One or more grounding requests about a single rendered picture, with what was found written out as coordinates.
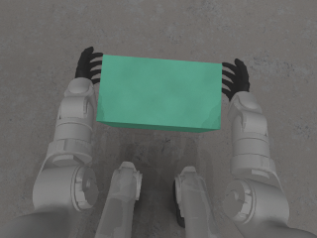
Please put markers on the carton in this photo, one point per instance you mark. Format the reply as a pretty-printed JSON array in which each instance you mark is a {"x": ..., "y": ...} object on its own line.
[{"x": 160, "y": 94}]

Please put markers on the robot right forearm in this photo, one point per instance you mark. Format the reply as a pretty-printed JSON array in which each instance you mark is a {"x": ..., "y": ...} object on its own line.
[{"x": 250, "y": 143}]

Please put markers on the robot right hand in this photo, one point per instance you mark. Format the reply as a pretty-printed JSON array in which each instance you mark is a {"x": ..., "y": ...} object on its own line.
[{"x": 240, "y": 78}]

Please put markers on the robot left hand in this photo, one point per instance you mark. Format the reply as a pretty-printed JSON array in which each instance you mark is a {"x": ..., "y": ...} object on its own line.
[{"x": 84, "y": 65}]

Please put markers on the right robot upper arm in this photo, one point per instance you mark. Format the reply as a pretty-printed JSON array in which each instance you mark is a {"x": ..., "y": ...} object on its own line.
[{"x": 259, "y": 210}]

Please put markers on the right robot foot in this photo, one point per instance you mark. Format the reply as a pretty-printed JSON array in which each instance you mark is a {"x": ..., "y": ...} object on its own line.
[{"x": 180, "y": 220}]

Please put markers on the robot left forearm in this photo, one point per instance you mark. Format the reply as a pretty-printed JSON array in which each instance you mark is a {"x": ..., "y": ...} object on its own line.
[{"x": 71, "y": 143}]

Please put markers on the left robot upper arm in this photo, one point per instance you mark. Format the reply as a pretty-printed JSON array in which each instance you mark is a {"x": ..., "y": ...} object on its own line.
[{"x": 61, "y": 196}]

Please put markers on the robot left thigh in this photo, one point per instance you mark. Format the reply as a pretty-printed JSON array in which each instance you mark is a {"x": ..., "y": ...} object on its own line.
[{"x": 117, "y": 215}]

